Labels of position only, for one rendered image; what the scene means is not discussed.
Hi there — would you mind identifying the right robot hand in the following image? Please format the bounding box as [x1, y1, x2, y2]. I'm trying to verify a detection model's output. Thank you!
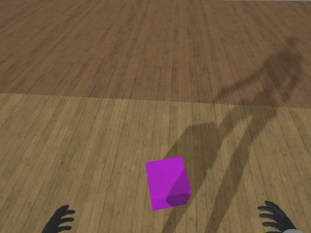
[258, 200, 296, 233]

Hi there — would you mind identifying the carton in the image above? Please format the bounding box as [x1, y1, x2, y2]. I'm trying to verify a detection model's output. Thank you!
[145, 156, 191, 211]

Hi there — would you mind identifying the left robot hand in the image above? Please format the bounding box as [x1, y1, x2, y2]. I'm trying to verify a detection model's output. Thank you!
[42, 204, 75, 233]

